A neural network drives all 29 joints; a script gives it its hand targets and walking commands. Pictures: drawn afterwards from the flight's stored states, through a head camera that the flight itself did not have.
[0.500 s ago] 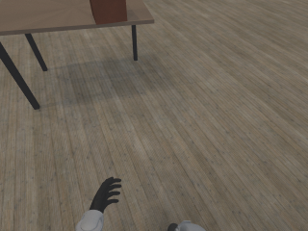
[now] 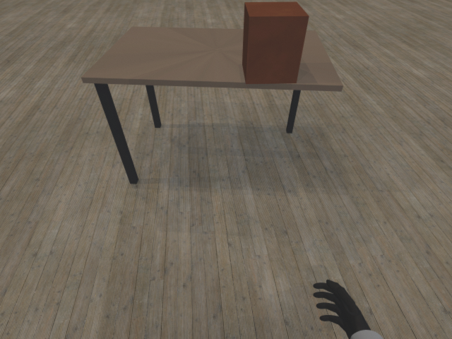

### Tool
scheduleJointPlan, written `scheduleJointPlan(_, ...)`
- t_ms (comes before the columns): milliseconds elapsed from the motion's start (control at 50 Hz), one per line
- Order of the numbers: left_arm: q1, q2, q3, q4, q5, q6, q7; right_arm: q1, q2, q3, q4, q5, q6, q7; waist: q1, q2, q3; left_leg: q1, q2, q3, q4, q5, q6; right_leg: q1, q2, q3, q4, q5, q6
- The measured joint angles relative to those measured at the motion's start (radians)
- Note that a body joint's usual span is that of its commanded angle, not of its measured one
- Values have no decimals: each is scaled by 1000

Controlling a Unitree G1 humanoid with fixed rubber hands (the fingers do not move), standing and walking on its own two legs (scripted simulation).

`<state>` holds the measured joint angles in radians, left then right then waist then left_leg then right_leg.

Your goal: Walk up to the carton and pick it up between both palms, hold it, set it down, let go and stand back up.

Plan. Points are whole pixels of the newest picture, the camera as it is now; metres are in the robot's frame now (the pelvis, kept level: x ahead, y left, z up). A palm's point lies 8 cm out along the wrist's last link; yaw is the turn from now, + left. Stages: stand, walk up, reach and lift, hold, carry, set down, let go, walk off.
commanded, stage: walk up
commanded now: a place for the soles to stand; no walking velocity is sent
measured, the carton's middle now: (270, 43) +1.20 -0.09 +0.07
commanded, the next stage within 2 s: none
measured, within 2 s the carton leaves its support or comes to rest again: neither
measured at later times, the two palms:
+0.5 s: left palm (174, 228) +0.40 +0.18 -0.08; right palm (368, 303) +0.25 -0.24 -0.10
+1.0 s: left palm (161, 226) +0.43 +0.22 -0.11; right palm (315, 172) +0.60 -0.19 -0.07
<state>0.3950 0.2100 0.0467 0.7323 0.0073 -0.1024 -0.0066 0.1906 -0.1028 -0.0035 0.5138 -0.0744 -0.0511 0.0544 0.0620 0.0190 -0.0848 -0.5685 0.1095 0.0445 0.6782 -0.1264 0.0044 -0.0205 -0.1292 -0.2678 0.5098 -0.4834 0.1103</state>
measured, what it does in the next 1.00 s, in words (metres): walks ahead: right foot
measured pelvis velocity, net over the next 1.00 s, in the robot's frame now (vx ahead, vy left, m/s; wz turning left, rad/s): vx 0.44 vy -0.01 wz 0.04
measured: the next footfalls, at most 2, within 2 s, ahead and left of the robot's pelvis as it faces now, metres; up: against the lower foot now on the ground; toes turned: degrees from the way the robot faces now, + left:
right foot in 0.52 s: +0.40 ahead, -0.12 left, +0.00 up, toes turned -10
left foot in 1.02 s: +0.59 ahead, +0.11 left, +0.00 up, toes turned +8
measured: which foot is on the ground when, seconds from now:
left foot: down 0.00-0.54, up 0.56-1.00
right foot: down 0.00-0.04, up 0.06-0.50, down 0.52-1.00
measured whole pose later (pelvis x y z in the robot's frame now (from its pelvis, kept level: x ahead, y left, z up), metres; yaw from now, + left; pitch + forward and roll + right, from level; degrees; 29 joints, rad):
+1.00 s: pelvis +0.44 -0.01 +0.01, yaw +3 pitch +1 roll -3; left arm 0.46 0.17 0.04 0.76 0.04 -0.07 -0.01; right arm 0.23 -0.11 -0.02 0.63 -0.04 -0.04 0.02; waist 0.07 0.01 -0.02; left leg -0.51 0.08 0.06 0.66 -0.22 0.00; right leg -0.13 -0.01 -0.22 0.52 -0.40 -0.01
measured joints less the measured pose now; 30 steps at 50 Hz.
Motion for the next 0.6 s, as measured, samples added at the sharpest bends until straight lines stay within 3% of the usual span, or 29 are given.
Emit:
scheduleJointPlan(40,-27,11,4,-6,1,26,-4,4,12,-7,30,-10,-23,-15,-31,-67,23,1,-60,23,62,-115,19,-43,-70,41,170,-33,-25)
scheduleJointPlan(80,-34,4,7,-23,0,55,-13,20,3,-5,40,-5,-39,-33,-45,-59,56,9,-45,25,126,-165,33,-177,-17,166,504,-98,-54)
scheduleJointPlan(120,-36,9,2,-19,6,78,-27,70,0,-15,57,15,-40,-56,-78,-50,68,66,-30,22,112,-192,32,-294,46,205,747,-94,-73)
scheduleJointPlan(180,-91,15,10,-31,10,95,-34,181,-18,-29,90,24,-50,-84,-117,-63,74,185,-46,16,7,-185,26,-435,85,223,872,-3,-93)
scheduleJointPlan(240,-145,3,15,-66,23,90,-30,248,-44,-52,131,45,-51,-85,-121,-80,73,295,-54,40,-92,-180,31,-565,76,228,829,109,-94)
scheduleJointPlan(340,-224,-28,-1,-78,51,91,-33,293,-46,-58,186,62,-67,-85,-125,-107,63,418,-82,55,-199,-190,21,-668,47,229,618,281,-82)
scheduleJointPlan(420,-242,-62,-22,-73,53,85,-41,276,-36,-36,220,59,-66,-80,-107,-113,61,479,-98,75,-237,-225,6,-646,27,201,370,387,-83)
scheduleJointPlan(480,-230,-77,-36,-62,43,81,-46,255,-41,-30,210,53,-57,-72,-108,-95,62,516,-100,93,-227,-280,-11,-569,29,178,208,372,-91)
scheduleJointPlan(520,-220,-82,-40,-61,39,69,-45,251,-54,-33,200,51,-49,-69,-112,-67,64,522,-83,92,-164,-348,-26,-489,46,156,107,346,-115)
scheduleJointPlan(560,-220,-97,-40,-59,45,45,-36,232,-75,-42,207,50,-29,-66,-101,2,91,468,-30,54,28,-407,0,-473,89,118,146,321,-166)
scheduleJointPlan(600,-192,-91,-40,-76,48,28,-23,228,-76,-41,208,61,-1,-56,-86,10,99,359,-61,-11,305,-444,11,-462,85,102,201,246,-184)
